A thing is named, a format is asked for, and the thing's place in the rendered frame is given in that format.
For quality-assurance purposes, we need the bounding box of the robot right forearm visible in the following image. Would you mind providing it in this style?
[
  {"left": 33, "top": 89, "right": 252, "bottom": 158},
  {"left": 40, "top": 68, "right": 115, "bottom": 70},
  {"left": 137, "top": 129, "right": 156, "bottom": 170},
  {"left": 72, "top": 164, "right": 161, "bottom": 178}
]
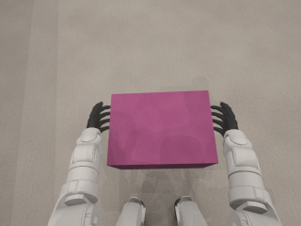
[{"left": 222, "top": 129, "right": 283, "bottom": 226}]

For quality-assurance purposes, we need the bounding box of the robot right foot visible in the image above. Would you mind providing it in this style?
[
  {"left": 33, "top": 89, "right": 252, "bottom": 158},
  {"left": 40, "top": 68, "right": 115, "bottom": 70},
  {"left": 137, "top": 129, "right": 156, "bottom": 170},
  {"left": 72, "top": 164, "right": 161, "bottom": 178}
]
[{"left": 174, "top": 199, "right": 181, "bottom": 222}]

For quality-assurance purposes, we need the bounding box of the robot left forearm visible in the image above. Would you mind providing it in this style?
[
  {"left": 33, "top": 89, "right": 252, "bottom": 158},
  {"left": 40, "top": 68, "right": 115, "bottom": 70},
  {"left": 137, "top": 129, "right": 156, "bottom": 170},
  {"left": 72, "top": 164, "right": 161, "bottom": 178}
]
[{"left": 47, "top": 127, "right": 103, "bottom": 226}]

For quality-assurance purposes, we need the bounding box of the left robot hand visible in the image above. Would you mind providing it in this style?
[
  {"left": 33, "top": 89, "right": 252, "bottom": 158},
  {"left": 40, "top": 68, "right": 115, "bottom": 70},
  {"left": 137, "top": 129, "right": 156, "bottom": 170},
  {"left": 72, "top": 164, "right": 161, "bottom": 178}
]
[{"left": 87, "top": 102, "right": 111, "bottom": 133}]

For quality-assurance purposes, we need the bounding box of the carton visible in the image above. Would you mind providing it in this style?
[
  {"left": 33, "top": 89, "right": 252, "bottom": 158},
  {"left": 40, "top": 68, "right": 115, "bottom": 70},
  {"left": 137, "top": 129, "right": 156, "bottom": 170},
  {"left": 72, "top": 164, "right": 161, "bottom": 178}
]
[{"left": 106, "top": 90, "right": 218, "bottom": 170}]

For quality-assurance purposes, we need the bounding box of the left robot upper arm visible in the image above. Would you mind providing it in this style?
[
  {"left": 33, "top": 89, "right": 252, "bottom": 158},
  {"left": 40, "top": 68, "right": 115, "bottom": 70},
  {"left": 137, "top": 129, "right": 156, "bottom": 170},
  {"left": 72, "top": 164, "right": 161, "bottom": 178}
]
[{"left": 48, "top": 202, "right": 103, "bottom": 226}]

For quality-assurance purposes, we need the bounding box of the right robot thigh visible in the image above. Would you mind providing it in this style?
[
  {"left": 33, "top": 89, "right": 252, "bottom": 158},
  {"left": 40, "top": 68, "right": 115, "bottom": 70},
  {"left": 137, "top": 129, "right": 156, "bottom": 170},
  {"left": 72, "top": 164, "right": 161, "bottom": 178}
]
[{"left": 175, "top": 201, "right": 208, "bottom": 226}]

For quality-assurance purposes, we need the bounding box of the right robot hand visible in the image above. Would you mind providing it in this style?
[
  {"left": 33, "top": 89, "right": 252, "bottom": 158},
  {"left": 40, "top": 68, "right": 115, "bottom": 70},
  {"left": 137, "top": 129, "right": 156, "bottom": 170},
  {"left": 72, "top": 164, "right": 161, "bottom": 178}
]
[{"left": 211, "top": 102, "right": 239, "bottom": 137}]

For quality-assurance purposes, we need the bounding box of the right robot upper arm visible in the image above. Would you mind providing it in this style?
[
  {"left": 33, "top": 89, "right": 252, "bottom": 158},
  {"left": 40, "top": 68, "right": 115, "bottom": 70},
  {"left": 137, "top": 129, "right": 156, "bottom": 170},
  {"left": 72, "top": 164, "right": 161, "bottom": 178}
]
[{"left": 227, "top": 209, "right": 282, "bottom": 226}]

